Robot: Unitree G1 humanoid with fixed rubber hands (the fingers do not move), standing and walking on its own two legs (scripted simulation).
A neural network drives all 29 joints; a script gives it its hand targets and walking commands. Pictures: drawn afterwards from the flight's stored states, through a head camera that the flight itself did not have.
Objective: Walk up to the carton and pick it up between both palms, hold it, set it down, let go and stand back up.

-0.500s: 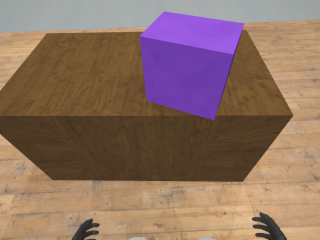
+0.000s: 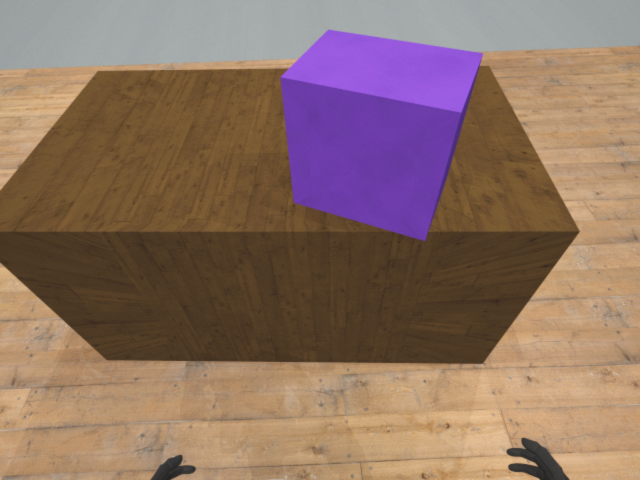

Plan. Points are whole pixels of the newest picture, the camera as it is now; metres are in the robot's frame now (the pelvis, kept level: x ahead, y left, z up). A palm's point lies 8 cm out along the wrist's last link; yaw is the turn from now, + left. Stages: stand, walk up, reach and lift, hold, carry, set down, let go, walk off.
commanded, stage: walk up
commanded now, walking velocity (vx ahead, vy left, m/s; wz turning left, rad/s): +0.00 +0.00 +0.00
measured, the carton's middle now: (377, 136) +0.70 -0.07 +0.03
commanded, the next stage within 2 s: none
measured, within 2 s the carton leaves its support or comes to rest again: neither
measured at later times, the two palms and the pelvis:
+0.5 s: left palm (161, 479) +0.15 +0.24 -0.10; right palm out of the picture +0.07 -0.35 -0.10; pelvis +0.04 -0.04 -0.01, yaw -2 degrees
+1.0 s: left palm (168, 440) +0.20 +0.25 -0.12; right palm (629, 456) +0.17 -0.35 -0.07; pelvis +0.13 -0.03 +0.00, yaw +0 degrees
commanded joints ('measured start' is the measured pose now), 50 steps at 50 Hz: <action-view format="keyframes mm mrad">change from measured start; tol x32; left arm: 1 -83 260 79 -24 15 -35 6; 24 336 469 178 24 47 -76 -28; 50 37 316 94 -103 -1 -30 -37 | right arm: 1 -57 -245 -70 -32 -19 -28 -9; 50 217 -382 -126 -39 -22 -106 -11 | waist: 1 -8 -5 -127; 22 84 184 5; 24 149 -339 -48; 50 -47 161 -29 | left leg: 1 39 94 -119 -179 112 77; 9 60 101 -112 -210 127 69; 13 135 205 -399 -340 -598 209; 20 134 336 -418 -410 -279 271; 26 -530 25 -99 485 -136 42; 36 -287 35 15 63 -146 35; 39 202 -8 40 -272 88 93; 41 601 430 -683 -430 -6 264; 50 326 299 -261 -273 644 269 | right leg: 1 27 -104 144 -221 69 -75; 9 40 -97 133 -250 69 -72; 12 -209 -52 221 -127 -488 -112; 17 -441 -75 82 228 -205 -31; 22 27 -37 -14 -211 -76 -41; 25 370 -395 743 -503 -190 -186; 30 290 -224 365 -352 519 -114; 38 171 -209 241 -161 609 -224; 41 -503 109 20 456 -192 -34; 50 -389 -38 104 332 -91 -13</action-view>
